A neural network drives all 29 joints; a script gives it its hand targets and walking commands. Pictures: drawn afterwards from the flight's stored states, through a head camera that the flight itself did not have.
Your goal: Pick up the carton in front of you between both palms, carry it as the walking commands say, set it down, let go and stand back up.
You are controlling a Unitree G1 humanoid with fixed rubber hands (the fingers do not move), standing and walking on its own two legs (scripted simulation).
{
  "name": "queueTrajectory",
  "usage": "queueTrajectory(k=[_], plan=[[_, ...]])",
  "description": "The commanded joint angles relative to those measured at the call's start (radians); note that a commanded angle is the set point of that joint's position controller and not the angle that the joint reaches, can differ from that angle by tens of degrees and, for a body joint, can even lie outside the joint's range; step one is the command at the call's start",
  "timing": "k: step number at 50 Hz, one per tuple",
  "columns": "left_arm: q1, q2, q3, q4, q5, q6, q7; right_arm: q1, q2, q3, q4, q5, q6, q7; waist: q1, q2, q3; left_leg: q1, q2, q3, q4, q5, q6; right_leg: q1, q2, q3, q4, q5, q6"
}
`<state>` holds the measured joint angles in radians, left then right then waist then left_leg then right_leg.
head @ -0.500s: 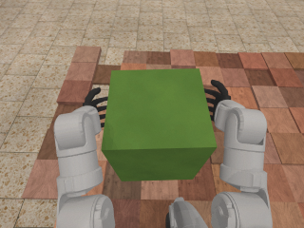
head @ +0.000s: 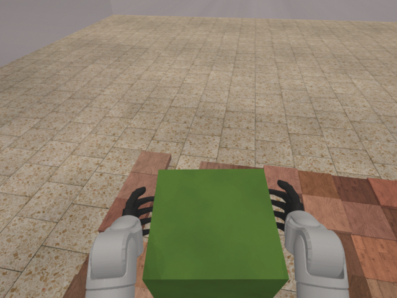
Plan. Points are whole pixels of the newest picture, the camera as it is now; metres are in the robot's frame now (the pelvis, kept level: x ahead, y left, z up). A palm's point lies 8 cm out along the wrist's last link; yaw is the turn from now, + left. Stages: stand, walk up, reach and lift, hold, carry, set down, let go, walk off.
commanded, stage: carry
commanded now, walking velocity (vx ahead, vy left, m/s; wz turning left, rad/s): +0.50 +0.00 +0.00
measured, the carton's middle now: (211, 244) +0.27 +0.01 +0.00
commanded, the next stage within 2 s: none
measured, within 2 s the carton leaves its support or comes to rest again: neither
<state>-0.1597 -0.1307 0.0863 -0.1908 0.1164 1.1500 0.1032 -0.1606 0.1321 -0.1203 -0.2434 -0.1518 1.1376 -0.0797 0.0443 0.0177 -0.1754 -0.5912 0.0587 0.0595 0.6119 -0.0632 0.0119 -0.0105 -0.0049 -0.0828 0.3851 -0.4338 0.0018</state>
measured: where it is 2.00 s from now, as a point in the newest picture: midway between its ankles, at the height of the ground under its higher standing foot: (196, 167)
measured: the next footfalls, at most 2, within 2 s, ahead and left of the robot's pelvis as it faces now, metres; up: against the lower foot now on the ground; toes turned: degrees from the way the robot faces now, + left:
left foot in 0.06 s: +0.24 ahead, +0.11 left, -0.01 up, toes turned +3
right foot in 0.60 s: +0.55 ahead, -0.02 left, -0.02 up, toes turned -4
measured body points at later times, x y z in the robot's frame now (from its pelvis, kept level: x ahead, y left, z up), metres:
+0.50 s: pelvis +0.31 +0.06 +0.01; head +0.34 +0.07 +0.45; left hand +0.69 +0.19 +0.11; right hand +0.68 -0.12 +0.13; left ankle +0.20 +0.11 -0.73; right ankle +0.44 -0.07 -0.68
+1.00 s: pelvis +0.70 +0.07 -0.04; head +0.73 +0.07 +0.41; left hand +1.06 +0.24 +0.09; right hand +1.07 -0.07 +0.10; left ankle +0.82 +0.16 -0.76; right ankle +0.52 -0.01 -0.74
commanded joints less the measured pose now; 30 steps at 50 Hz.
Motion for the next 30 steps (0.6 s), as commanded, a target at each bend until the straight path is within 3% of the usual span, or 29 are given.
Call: queueTrajectory(k=[1, 2, 3, 4, 5, 6, 7, 8, 9, 10, 11, 13, 17, 21, 24, 26, 28, 29, 30], plan=[[-0.714, -0.798, -0.688, -0.072, -0.435, -0.023, -0.27, -0.665, 0.823, 0.719, 0.02, 0.425, -0.003, 0.23, -0.004, -0.164, 0.014, 0.048, -0.024, 0.071, -0.068, 0.013, 0.023, -0.047, -0.215, 0.109, -0.079, 0.464, -0.116], [-0.756, -0.773, -0.675, -0.041, -0.43, -0.019, -0.258, -0.7, 0.783, 0.698, 0.048, 0.427, 0.001, 0.225, -0.038, -0.163, -0.014, 0.183, -0.04, 0.1, -0.07, -0.034, 0.028, -0.102, -0.212, 0.081, -0.017, 0.484, -0.102], [-0.794, -0.751, -0.654, -0.004, -0.417, -0.015, -0.245, -0.719, 0.748, 0.665, 0.101, 0.424, 0.004, 0.218, -0.085, -0.11, -0.072, 0.36, -0.08, 0.128, -0.066, -0.102, 0.03, -0.152, -0.162, 0.024, 0.148, 0.57, -0.075], [-0.832, -0.724, -0.629, 0.031, -0.406, -0.008, -0.231, -0.73, 0.719, 0.627, 0.157, 0.417, 0.005, 0.211, -0.129, -0.001, -0.169, 0.562, -0.061, 0.071, -0.054, -0.174, 0.037, -0.235, -0.104, -0.03, 0.385, 0.518, -0.042], [-0.871, -0.71, -0.608, 0.056, -0.4, -0.001, -0.217, -0.768, 0.674, 0.589, 0.199, 0.415, 0.01, 0.202, -0.121, 0.258, -0.225, 0.698, 0.193, -0.356, -0.152, -0.244, 0.087, -0.444, 0.0, -0.042, 0.681, 0.166, 0.009], [-0.919, -0.719, -0.605, 0.071, -0.404, 0.007, -0.205, -0.815, 0.691, 0.57, 0.245, 0.427, 0.011, 0.202, -0.105, 0.37, -0.243, 0.805, 0.276, -0.642, -0.324, -0.304, 0.162, -0.659, 0.085, 0.037, 0.872, -0.065, 0.013], [-0.99, -0.743, -0.598, 0.08, -0.433, 0.009, -0.197, -0.849, 0.725, 0.562, 0.247, 0.452, 0.009, 0.2, -0.096, 0.293, -0.218, 0.723, 0.281, -0.624, -0.31, -0.278, 0.185, -0.667, 0.018, 0.114, 0.956, -0.057, -0.016], [-1.058, -0.799, -0.592, 0.083, -0.461, 0.009, -0.19, -0.937, 0.783, 0.581, 0.231, 0.49, 0.008, 0.202, -0.089, 0.202, -0.207, 0.642, 0.251, -0.545, -0.286, -0.173, 0.192, -0.677, -0.007, 0.118, 0.96, -0.013, -0.037], [-1.098, -0.845, -0.58, 0.103, -0.476, 0.008, -0.187, -1.006, 0.829, 0.577, 0.239, 0.515, 0.009, 0.203, -0.081, 0.089, -0.218, 0.555, 0.231, -0.498, -0.293, -0.18, 0.178, -0.634, -0.037, 0.127, 0.912, 0.038, -0.046], [-1.12, -0.877, -0.565, 0.128, -0.482, 0.003, -0.185, -1.052, 0.874, 0.576, 0.256, 0.537, 0.009, 0.207, -0.069, 0.036, -0.237, 0.52, 0.219, -0.436, -0.302, -0.211, 0.161, -0.628, -0.063, 0.125, 0.867, 0.082, -0.051], [-1.155, -0.9, -0.557, 0.137, -0.483, -0.003, -0.181, -1.116, 0.912, 0.58, 0.25, 0.564, 0.004, 0.211, -0.071, 0.061, -0.253, 0.52, 0.212, -0.382, -0.308, -0.223, 0.157, -0.635, -0.074, 0.113, 0.845, 0.116, -0.049], [-1.214, -0.933, -0.541, 0.142, -0.493, -0.009, -0.174, -1.197, 0.966, 0.576, 0.253, 0.595, 0.001, 0.216, -0.078, 0.098, -0.298, 0.584, 0.206, -0.35, -0.299, -0.171, 0.176, -0.689, -0.071, 0.096, 0.815, 0.155, -0.05], [-1.22, -0.931, -0.484, 0.183, -0.46, 0.009, -0.161, -1.216, 0.984, 0.528, 0.296, 0.584, 0.027, 0.215, -0.095, 0.034, -0.279, 0.686, 0.205, -0.283, -0.31, 0.02, 0.2, -0.797, -0.072, 0.062, 0.695, 0.174, -0.024], [-1.197, -0.945, -0.458, 0.212, -0.433, 0.038, -0.158, -1.208, 1.005, 0.505, 0.303, 0.573, 0.059, 0.218, -0.123, 0.06, -0.23, 0.746, 0.143, -0.168, -0.297, 0.286, 0.159, -0.792, -0.042, -0.008, 0.495, 0.252, -0.015], [-1.17, -0.963, -0.46, 0.223, -0.41, 0.047, -0.164, -1.153, 1.024, 0.489, 0.337, 0.551, 0.072, 0.234, -0.133, 0.094, -0.191, 0.799, 0.111, -0.113, -0.27, 0.498, 0.127, -0.735, 0.005, -0.076, 0.307, 0.326, -0.032], [-1.214, -0.971, -0.479, 0.165, -0.413, 0.046, -0.167, -1.185, 1.04, 0.509, 0.303, 0.564, 0.073, 0.245, -0.12, 0.12, -0.187, 0.782, 0.08, -0.04, -0.227, 0.716, 0.099, -0.593, 0.062, -0.138, 0.158, 0.385, -0.046], [-1.256, -0.965, -0.506, 0.106, -0.435, 0.052, -0.166, -1.218, 1.03, 0.525, 0.241, 0.579, 0.073, 0.243, -0.098, 0.172, -0.239, 0.763, 0.091, -0.007, -0.099, 0.906, 0.069, -0.384, 0.1, -0.168, 0.071, 0.45, -0.07], [-1.281, -0.958, -0.521, 0.071, -0.447, 0.055, -0.165, -1.235, 1.014, 0.533, 0.213, 0.584, 0.076, 0.238, -0.053, 0.171, -0.308, 0.679, 0.085, 0.041, 0.058, 0.873, 0.043, -0.158, 0.085, -0.157, -0.006, 0.497, -0.082], [-1.271, -0.939, -0.528, 0.044, -0.453, 0.058, -0.164, -1.272, 0.984, 0.545, 0.176, 0.587, 0.079, 0.23, 0.018, 0.107, -0.393, 0.477, 0.063, 0.05, 0.254, 0.608, 0.021, 0.132, -0.022, -0.03, 0.002, 0.488, -0.116]])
